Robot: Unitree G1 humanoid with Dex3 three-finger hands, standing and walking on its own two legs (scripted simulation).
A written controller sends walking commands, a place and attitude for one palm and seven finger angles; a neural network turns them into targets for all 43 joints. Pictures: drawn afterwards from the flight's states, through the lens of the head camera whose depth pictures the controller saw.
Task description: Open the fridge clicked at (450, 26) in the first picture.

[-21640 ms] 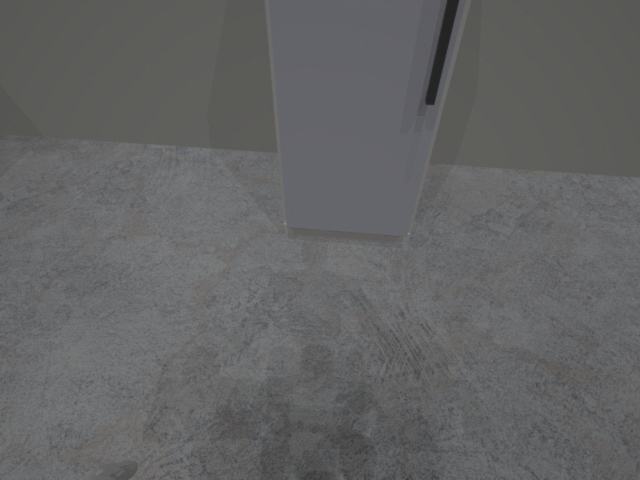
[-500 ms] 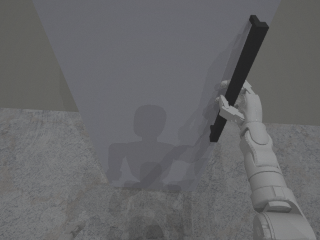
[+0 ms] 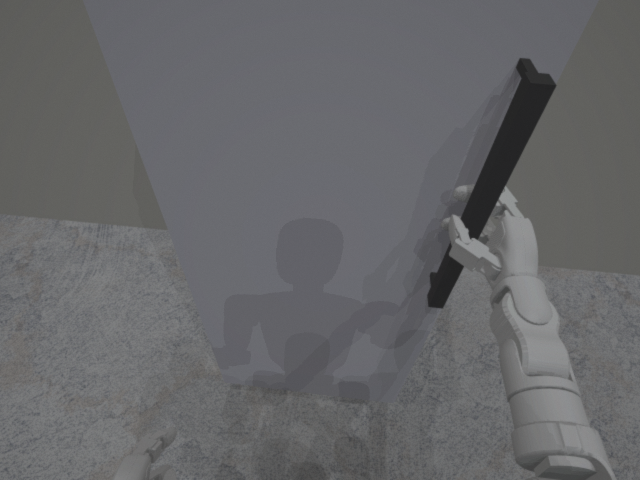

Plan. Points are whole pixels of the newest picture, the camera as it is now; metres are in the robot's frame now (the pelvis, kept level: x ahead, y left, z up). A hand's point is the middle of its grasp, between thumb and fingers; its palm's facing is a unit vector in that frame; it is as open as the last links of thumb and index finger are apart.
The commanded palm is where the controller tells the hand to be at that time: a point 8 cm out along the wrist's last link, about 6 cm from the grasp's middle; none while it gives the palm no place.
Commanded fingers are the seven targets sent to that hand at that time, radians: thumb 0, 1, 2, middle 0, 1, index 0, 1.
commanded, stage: pull the door a little, standing still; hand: right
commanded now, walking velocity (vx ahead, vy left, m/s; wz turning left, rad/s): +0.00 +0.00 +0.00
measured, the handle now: (470, 210) +0.45 -0.14 +0.13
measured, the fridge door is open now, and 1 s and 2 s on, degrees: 1 23 42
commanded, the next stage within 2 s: walk backward, drawing the door open in 0.36 s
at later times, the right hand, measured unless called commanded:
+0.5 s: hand (456, 290) +0.32 -0.11 +0.13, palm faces -0.04 +1.00 -0.02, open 6.3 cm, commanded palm +0.29 -0.16 +0.13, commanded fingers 0.00 -0.90 -0.90 0.45 1.40 0.45 1.40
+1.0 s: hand (429, 370) +0.22 -0.07 +0.12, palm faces -0.05 +0.99 -0.13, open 6.5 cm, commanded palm +0.19 -0.12 +0.13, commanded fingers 0.00 -0.90 -0.90 0.45 1.40 0.45 1.40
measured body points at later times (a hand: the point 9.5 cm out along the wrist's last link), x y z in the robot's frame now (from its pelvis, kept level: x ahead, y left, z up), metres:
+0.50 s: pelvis +0.01 +0.00 +0.00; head +0.00 +0.01 +0.45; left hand +0.18 +0.22 -0.08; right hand +0.31 -0.16 +0.13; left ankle -0.01 +0.11 -0.73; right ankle -0.03 -0.11 -0.73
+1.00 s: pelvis -0.06 +0.01 +0.01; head -0.05 +0.03 +0.46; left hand +0.11 +0.22 -0.09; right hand +0.22 -0.12 +0.13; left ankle -0.01 +0.11 -0.73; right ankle -0.03 -0.11 -0.73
